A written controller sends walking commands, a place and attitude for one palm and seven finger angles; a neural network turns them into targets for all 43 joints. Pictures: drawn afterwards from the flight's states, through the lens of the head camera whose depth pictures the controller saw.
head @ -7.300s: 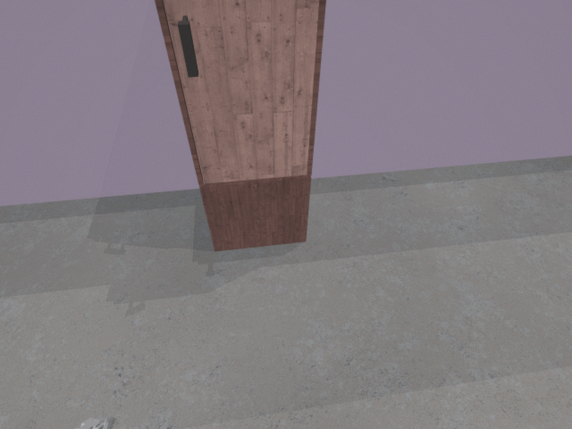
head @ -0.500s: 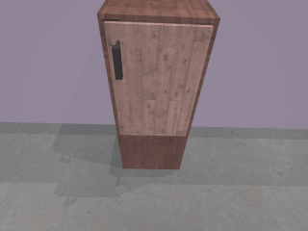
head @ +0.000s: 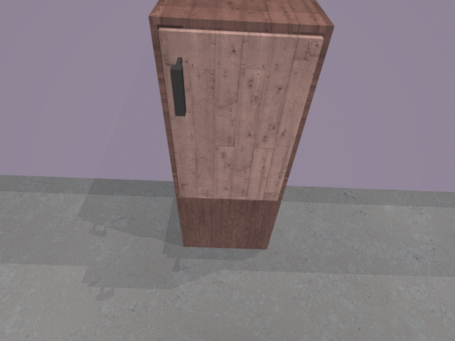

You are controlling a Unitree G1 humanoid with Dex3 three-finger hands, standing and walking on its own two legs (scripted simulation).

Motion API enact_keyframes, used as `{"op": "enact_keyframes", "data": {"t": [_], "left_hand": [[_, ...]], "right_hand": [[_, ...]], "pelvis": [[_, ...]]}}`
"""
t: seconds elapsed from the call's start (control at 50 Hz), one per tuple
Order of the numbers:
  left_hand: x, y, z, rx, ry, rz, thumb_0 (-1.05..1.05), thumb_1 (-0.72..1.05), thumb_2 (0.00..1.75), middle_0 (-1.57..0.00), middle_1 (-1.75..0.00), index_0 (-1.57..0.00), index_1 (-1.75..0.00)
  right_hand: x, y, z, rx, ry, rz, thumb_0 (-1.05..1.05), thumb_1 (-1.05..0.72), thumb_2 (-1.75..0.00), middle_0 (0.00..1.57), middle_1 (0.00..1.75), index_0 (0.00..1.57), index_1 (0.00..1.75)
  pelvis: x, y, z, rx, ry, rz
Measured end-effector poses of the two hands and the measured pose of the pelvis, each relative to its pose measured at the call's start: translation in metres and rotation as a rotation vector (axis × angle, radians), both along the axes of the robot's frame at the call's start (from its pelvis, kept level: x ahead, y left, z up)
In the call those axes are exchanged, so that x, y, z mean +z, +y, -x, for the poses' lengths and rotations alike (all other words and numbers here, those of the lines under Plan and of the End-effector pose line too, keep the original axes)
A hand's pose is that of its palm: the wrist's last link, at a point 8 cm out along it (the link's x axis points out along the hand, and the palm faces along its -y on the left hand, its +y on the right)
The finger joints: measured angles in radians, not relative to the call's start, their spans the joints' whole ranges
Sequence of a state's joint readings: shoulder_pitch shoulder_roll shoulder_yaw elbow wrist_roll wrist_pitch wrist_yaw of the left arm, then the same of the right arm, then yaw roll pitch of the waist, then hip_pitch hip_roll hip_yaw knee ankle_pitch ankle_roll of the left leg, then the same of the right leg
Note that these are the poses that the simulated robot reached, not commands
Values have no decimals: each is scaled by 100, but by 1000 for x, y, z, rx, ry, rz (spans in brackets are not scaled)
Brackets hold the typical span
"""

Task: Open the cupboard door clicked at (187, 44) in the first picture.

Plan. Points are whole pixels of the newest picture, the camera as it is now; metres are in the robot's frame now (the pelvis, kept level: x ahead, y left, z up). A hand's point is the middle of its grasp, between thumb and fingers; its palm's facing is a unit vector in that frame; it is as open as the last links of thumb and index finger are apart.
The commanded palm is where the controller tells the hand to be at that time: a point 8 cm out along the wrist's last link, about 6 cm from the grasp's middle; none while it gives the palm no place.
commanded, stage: look again from close up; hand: left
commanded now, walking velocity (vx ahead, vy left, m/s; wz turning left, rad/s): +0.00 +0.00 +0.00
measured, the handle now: (180, 86) +0.64 +0.16 +0.13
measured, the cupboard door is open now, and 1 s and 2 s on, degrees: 0 0 0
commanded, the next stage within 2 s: shuffle to correct the standing spot in 0.14 s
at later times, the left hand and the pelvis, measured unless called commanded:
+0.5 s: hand out of the picture +0.03 +0.16 -0.18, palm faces +0.02 -0.98 -0.18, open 7.3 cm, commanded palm none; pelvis +0.05 -0.01 +0.00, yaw -1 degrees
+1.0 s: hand out of the picture +0.11 +0.16 -0.17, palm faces +0.02 -0.98 -0.20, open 7.3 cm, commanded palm none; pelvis +0.10 -0.02 +0.00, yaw -2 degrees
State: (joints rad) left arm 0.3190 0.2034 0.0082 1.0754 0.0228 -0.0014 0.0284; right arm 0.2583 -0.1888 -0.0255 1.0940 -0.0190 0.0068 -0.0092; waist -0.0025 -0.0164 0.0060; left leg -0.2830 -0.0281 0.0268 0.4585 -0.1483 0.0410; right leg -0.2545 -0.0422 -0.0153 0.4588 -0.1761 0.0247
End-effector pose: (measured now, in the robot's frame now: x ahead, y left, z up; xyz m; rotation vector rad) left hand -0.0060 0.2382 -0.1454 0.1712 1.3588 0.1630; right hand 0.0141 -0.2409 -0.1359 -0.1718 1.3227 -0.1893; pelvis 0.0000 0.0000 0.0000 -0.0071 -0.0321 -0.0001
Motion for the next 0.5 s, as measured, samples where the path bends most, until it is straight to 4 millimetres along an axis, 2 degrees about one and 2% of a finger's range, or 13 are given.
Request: {"op": "enact_keyframes", "data": {"t": [0.16, 0.3, 0.5], "left_hand": [[4, 2, -4, 4, 18, -15, 0, 91, 90, -20, -30, -20, -30], [6, -2, -16, -1, 18, -16, 0, 91, 90, -20, -30, -20, -30], [0, -30, -28, 11, 46, 35, 0, 91, 90, -20, -30, -20, -30]], "right_hand": [[1, -3, -8, 4, 13, -1, 0, -91, -90, 20, 30, 20, 30], [1, -6, -18, 8, 13, 0, 0, -91, -90, 20, 30, 20, 30], [-6, 1, -27, -22, 39, -38, 0, -91, -90, 20, 30, 20, 30]], "pelvis": [[2, -2, -9, 2, 6, -2], [4, -4, -18, 1, 6, -4], [1, -15, -46, -15, 15, -8]]}}
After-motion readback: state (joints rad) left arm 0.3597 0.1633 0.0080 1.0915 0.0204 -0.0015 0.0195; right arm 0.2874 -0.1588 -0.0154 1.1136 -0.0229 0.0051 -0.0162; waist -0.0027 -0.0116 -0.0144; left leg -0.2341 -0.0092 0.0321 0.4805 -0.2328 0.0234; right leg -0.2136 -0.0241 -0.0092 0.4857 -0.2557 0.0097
